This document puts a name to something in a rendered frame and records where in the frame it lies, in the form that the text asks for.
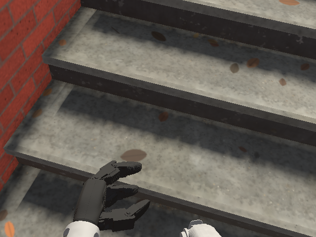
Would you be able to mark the left robot forearm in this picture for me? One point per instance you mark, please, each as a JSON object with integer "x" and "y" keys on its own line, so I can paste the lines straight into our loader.
{"x": 81, "y": 229}

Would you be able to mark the robot right thigh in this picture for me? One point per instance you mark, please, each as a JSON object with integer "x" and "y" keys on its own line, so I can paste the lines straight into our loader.
{"x": 200, "y": 230}

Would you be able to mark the robot left hand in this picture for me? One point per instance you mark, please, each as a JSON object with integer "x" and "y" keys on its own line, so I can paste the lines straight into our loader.
{"x": 99, "y": 192}

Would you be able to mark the robot right shin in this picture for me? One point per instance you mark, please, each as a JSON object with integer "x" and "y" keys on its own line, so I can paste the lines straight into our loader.
{"x": 195, "y": 222}

